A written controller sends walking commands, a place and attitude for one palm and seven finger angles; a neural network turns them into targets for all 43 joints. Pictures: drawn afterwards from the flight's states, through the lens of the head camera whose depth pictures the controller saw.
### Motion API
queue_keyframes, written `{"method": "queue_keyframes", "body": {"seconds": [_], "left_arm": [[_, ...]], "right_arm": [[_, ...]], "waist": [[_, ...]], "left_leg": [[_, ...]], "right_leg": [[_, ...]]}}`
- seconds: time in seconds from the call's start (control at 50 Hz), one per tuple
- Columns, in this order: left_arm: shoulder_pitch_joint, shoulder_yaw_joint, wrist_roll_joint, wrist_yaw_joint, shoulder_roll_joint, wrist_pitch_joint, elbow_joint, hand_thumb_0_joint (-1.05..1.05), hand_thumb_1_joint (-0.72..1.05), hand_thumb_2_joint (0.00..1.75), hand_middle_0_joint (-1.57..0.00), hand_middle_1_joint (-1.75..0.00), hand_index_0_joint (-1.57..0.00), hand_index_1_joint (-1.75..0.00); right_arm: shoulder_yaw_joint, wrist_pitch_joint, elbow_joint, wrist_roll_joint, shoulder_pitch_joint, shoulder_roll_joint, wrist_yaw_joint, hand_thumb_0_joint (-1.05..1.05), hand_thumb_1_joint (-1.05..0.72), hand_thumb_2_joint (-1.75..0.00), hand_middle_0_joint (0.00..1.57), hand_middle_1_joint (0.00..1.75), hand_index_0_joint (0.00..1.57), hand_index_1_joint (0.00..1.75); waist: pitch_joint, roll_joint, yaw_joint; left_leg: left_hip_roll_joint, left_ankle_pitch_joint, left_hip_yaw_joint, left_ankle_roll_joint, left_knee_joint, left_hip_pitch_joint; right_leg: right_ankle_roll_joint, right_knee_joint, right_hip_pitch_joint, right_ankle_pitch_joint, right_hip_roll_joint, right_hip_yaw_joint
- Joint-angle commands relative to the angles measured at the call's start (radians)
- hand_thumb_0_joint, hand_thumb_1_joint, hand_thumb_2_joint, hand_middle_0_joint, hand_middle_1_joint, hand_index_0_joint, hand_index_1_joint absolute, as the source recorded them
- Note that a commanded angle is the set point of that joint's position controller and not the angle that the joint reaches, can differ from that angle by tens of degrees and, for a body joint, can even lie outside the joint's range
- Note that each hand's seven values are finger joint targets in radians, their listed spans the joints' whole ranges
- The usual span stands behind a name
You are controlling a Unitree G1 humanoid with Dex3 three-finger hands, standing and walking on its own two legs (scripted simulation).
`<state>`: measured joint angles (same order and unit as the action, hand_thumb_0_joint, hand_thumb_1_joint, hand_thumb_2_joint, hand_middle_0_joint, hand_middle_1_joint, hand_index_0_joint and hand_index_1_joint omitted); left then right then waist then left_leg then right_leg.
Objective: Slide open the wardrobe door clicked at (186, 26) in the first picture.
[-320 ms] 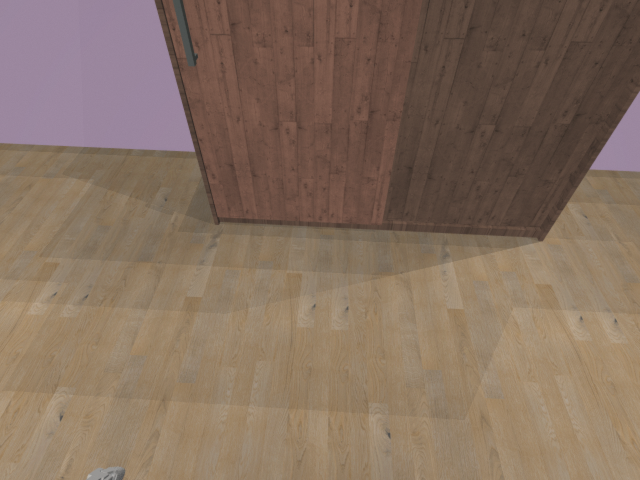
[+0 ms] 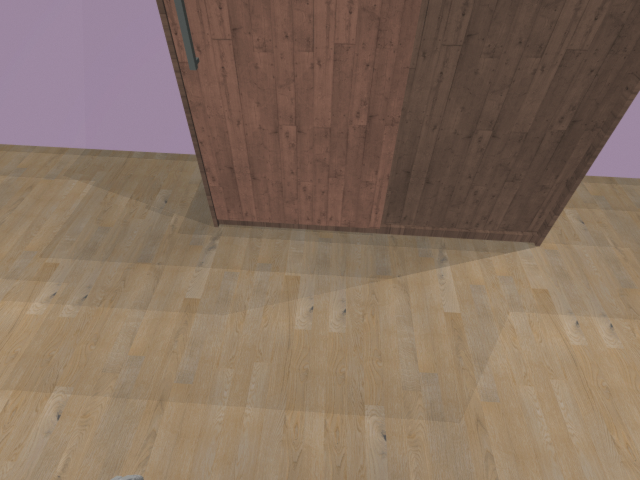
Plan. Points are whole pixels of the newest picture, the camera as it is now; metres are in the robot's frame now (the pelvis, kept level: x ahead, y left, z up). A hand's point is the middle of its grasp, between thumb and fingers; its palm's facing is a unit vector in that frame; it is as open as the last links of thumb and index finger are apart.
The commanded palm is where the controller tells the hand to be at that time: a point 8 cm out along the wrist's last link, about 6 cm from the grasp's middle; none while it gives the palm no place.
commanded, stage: stand and wait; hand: left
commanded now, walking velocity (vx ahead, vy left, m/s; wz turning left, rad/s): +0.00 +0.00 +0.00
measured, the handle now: (183, 9) +1.23 +0.46 +0.13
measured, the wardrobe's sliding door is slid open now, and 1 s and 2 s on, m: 0.00 0.00 0.00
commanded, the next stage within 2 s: look at it before walking up in 0.50 s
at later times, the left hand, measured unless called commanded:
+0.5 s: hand out of the picture +0.06 +0.25 -0.15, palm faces -0.03 -0.94 -0.35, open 7.4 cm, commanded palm none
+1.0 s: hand out of the picture +0.05 +0.25 -0.15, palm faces -0.03 -0.94 -0.34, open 7.4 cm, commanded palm none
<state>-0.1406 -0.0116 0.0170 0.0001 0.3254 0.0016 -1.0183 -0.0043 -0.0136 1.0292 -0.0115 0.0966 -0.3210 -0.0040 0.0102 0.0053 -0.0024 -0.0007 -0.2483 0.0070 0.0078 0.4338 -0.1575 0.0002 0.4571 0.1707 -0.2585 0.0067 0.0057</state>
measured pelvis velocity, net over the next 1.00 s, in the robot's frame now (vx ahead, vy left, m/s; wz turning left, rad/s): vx -0.02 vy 0.00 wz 0.00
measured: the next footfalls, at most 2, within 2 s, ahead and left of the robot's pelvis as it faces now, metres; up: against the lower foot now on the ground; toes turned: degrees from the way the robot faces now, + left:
none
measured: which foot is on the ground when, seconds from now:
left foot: down 0.00-1.00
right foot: down 0.00-1.00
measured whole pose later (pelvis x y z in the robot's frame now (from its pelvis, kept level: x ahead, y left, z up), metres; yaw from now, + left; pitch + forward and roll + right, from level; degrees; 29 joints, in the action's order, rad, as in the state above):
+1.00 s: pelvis -0.02 +0.00 +0.00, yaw +0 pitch -2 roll +0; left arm -0.16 -0.01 0.02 0.00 0.34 0.01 -1.09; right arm 0.00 -0.01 1.11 -0.01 0.13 -0.34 -0.01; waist 0.02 0.00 0.00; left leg -0.01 -0.19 0.01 0.01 0.37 -0.14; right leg 0.00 0.38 0.15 -0.19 0.00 0.00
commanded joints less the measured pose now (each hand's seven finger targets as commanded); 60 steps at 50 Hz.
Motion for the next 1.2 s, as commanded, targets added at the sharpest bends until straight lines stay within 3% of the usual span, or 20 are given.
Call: {"method": "queue_keyframes", "body": {"seconds": [0.0, 0.3, 0.46, 0.74, 0.84, 1.18], "left_arm": [[0.046, 0.051, -0.006, -0.016, 0.216, 0.026, 0.065, 0.00, 0.90, 0.90, -0.20, -0.30, -0.20, -0.30], [0.043, 0.047, -0.008, -0.012, 0.224, 0.024, 0.015, 0.00, 0.90, 0.90, -0.20, -0.30, -0.20, -0.30], [0.039, 0.047, -0.008, -0.013, 0.226, 0.027, 0.009, 0.00, 0.90, 0.90, -0.20, -0.30, -0.20, -0.30], [0.043, 0.046, -0.005, -0.011, 0.223, 0.024, 0.006, 0.00, 0.90, 0.90, -0.20, -0.30, -0.20, -0.30], [0.034, 0.046, -0.005, -0.011, 0.220, 0.027, 0.004, 0.00, 0.90, 0.90, -0.20, -0.30, -0.20, -0.30], [0.030, 0.044, -0.005, -0.011, 0.222, 0.025, -0.007, 0.00, 0.90, 0.90, -0.20, -0.30, -0.20, -0.30]], "right_arm": [[0.049, -0.021, -0.059, -0.003, -0.046, -0.211, 0.019, 0.00, -0.90, -0.90, 0.20, 0.30, 0.20, 0.30], [0.042, -0.019, 0.000, 0.001, -0.024, -0.222, 0.017, 0.00, -0.90, -0.90, 0.20, 0.30, 0.20, 0.30], [0.040, -0.022, 0.011, 0.003, -0.011, -0.226, 0.017, 0.00, -0.90, -0.90, 0.20, 0.30, 0.20, 0.30], [0.042, -0.019, 0.016, 0.001, -0.015, -0.223, 0.015, 0.00, -0.90, -0.90, 0.20, 0.30, 0.20, 0.30], [0.041, -0.023, 0.016, 0.002, -0.012, -0.224, 0.016, 0.00, -0.90, -0.90, 0.20, 0.30, 0.20, 0.30], [0.040, -0.021, 0.022, 0.004, -0.015, -0.227, 0.016, 0.00, -0.90, -0.90, 0.20, 0.30, 0.20, 0.30]], "waist": [[-0.066, -0.004, 0.005], [-0.019, -0.001, 0.003], [-0.044, -0.001, 0.002], [0.002, -0.013, 0.003], [-0.031, -0.007, 0.002], [-0.016, -0.017, 0.001]], "left_leg": [[-0.104, 0.209, 0.074, -0.039, -0.060, 0.019], [-0.109, 0.122, 0.088, -0.034, -0.108, 0.003], [-0.114, 0.154, 0.092, -0.034, -0.109, 0.012], [-0.111, 0.090, 0.096, -0.031, -0.134, 0.000], [-0.115, 0.135, 0.099, -0.034, -0.128, 0.020], [-0.118, 0.128, 0.098, -0.032, -0.140, 0.016]], "right_leg": [[-0.040, -0.079, -0.014, 0.227, 0.112, 0.102], [-0.037, -0.134, 0.001, 0.112, 0.109, 0.117], [-0.038, -0.134, -0.021, 0.143, 0.112, 0.113], [-0.032, -0.164, 0.015, 0.059, 0.107, 0.121], [-0.032, -0.155, -0.003, 0.112, 0.109, 0.116], [-0.029, -0.159, -0.009, 0.117, 0.109, 0.111]]}}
